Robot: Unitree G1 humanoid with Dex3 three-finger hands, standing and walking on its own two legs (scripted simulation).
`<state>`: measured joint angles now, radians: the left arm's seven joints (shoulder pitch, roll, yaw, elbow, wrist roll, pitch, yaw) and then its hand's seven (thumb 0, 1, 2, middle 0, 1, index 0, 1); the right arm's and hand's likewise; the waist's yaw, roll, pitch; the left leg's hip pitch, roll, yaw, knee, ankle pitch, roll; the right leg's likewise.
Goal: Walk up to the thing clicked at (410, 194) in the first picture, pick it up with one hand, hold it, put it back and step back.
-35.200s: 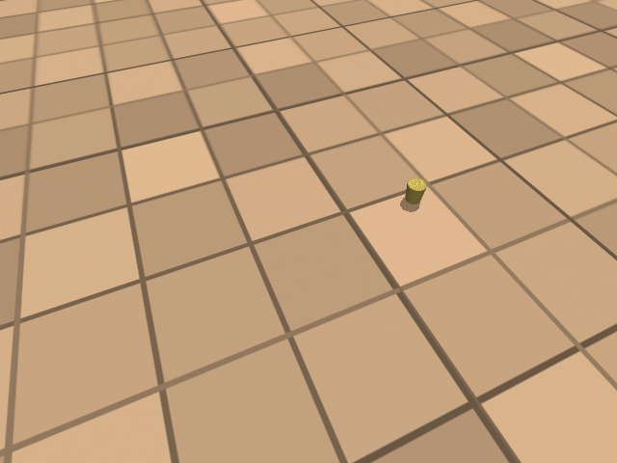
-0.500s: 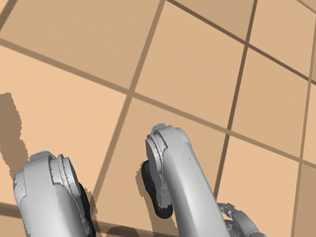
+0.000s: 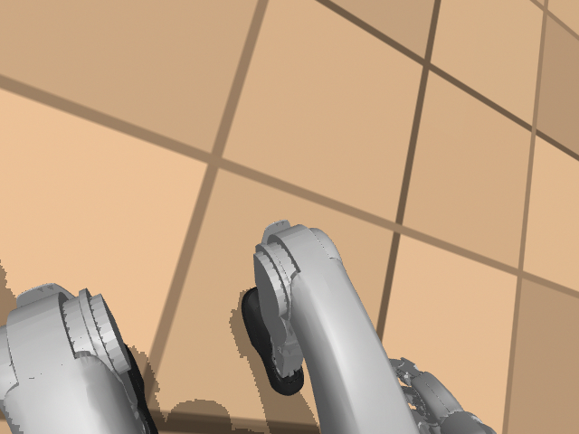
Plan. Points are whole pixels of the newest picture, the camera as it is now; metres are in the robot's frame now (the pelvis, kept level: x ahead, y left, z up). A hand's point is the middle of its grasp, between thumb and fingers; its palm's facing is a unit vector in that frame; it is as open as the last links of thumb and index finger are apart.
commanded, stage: rest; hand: left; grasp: from above
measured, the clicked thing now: out of the picture +0.49 +0.36 -0.24
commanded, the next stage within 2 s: open in 0.82 s
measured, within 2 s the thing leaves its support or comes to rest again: rests again in 0.42 s
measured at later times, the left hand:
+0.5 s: hand out of the picture +0.47 +0.35 -0.22, palm faces -0.44 -0.13 -0.89, open 10.4 cm
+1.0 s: hand out of the picture +0.47 +0.35 -0.23, palm faces -0.44 -0.13 -0.89, open 10.4 cm
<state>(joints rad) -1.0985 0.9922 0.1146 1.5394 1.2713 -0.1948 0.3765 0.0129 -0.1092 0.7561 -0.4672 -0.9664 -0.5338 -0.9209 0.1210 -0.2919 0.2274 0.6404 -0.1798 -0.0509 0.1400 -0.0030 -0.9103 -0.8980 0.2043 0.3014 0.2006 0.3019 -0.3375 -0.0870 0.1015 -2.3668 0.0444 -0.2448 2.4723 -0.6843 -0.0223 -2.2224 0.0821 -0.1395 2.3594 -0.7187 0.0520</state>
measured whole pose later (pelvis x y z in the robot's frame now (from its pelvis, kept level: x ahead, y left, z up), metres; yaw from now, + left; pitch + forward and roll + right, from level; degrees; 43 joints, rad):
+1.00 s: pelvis -0.01 +0.00 -0.01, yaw -2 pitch +28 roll -14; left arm -1.14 1.11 0.08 1.66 1.26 -0.20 0.46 0.01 -0.12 0.76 -0.49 -0.94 -0.56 -0.89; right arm 0.09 -0.32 0.33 0.61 -0.21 -0.13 0.15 0.00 -0.91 -0.90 0.20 0.30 0.20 0.30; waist -0.38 -0.14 0.17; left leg -2.35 0.05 -0.29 2.51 -0.69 -0.02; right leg -2.20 0.11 -0.17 2.36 -0.69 0.07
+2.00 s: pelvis -0.01 +0.00 +0.00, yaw -3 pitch +28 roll -14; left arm -1.13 1.12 0.07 1.62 1.24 -0.20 0.44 0.00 -0.48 0.97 -0.08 -1.07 -0.09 -1.06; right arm 0.08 -0.33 0.35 0.59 -0.21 -0.14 0.15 0.00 -0.90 -0.90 0.21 0.30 0.20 0.30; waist -0.38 -0.15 0.18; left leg -2.35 0.05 -0.30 2.51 -0.69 -0.02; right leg -2.19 0.11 -0.18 2.35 -0.69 0.06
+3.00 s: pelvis -0.02 +0.00 +0.02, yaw +2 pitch +31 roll -11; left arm -1.15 1.01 0.06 1.42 1.24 -0.21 0.18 0.00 -0.45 0.95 -0.13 -0.95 -0.14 -0.95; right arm 0.18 -0.32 0.23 0.58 -0.14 0.07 0.07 0.00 -0.90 -0.90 0.20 0.30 0.20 0.30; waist -0.33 -0.04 0.05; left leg -2.35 0.03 -0.20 2.38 -0.60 -0.01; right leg -2.21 0.06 -0.11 2.29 -0.65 0.05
